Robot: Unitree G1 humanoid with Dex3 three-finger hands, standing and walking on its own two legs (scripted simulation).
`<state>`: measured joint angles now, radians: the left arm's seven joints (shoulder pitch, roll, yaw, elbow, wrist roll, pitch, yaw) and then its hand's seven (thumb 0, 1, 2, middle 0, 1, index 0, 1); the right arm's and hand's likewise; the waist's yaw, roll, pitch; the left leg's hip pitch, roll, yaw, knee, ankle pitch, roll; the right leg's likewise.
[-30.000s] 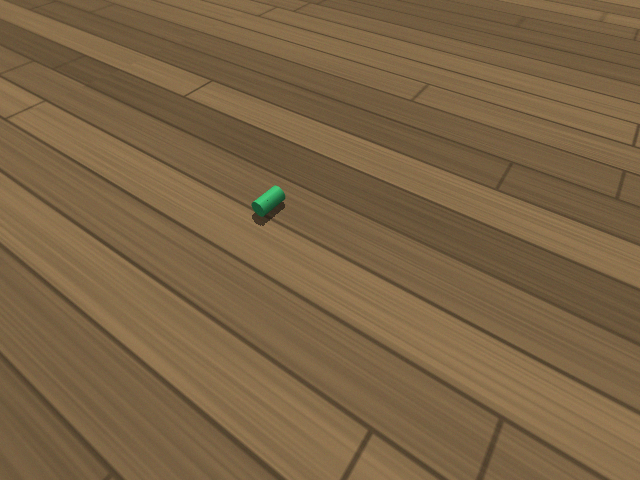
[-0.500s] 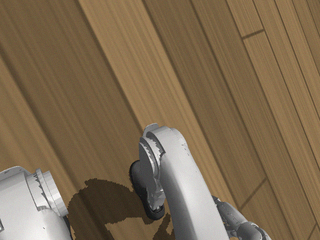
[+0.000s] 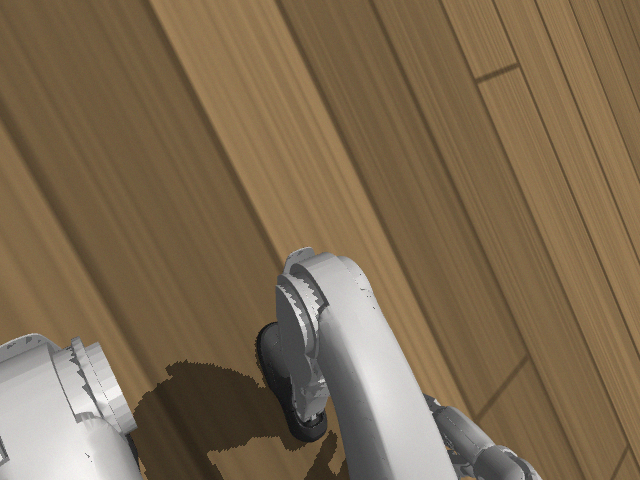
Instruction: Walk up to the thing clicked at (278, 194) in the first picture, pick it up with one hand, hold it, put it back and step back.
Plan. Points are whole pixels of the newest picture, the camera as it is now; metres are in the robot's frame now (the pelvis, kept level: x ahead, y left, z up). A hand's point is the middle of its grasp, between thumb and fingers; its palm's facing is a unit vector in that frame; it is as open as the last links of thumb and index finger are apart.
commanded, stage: open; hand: left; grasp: from above
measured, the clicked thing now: out of the picture +0.46 +0.39 -0.27
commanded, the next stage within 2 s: withdraw in 0.38 s
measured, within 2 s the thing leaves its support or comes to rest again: neither
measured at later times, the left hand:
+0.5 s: hand out of the picture +0.44 +0.37 -0.23, palm faces -0.43 -0.17 -0.89, open 14.0 cm
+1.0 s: hand out of the picture +0.44 +0.41 -0.08, palm faces -0.40 -0.11 -0.91, open 14.1 cm
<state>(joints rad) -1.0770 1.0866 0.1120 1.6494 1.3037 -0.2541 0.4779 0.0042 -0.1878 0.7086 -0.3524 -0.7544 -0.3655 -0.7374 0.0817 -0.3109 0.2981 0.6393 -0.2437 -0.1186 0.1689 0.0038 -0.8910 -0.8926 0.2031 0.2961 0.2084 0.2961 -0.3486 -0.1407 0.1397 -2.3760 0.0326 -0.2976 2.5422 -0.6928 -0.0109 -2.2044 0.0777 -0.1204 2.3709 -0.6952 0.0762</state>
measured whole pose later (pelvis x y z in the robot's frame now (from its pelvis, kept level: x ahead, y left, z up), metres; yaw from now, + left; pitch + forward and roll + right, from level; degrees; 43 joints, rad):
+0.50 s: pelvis +0.00 +0.00 +0.00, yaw +0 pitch +28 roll -15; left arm -1.07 1.09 0.12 1.64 1.29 -0.28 0.48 0.00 -0.49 0.97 -0.09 -1.00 -0.09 -0.99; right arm 0.07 -0.32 0.30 0.63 -0.24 -0.12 0.17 0.00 -0.89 -0.89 0.20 0.30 0.21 0.30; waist -0.35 -0.14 0.15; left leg -2.37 0.03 -0.30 2.54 -0.69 -0.02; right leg -2.21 0.08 -0.12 2.37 -0.69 0.08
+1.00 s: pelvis +0.00 +0.00 +0.04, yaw +4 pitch +33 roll -13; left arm -0.96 0.91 0.06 1.19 1.15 -0.12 0.13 0.00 -0.50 0.98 -0.08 -1.00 -0.09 -0.99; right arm 0.12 -0.28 0.12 0.62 -0.11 0.02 0.16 0.01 -0.91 -0.90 0.20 0.30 0.21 0.30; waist -0.22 -0.01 -0.03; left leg -2.32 0.03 -0.21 2.38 -0.66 0.00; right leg -2.16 0.03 -0.07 2.27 -0.70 0.07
